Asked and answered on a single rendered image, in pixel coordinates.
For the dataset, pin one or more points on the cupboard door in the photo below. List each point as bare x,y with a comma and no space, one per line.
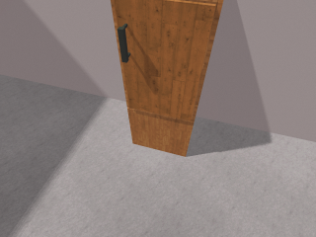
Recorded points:
167,41

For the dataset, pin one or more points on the handle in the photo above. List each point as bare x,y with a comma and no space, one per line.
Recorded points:
123,44

